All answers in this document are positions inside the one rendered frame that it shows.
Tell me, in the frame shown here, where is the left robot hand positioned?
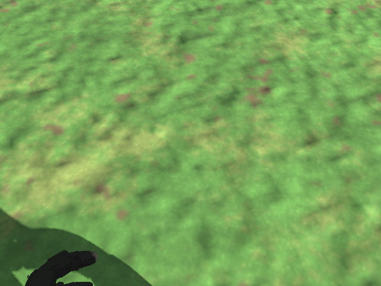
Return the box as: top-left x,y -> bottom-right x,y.
25,250 -> 98,286

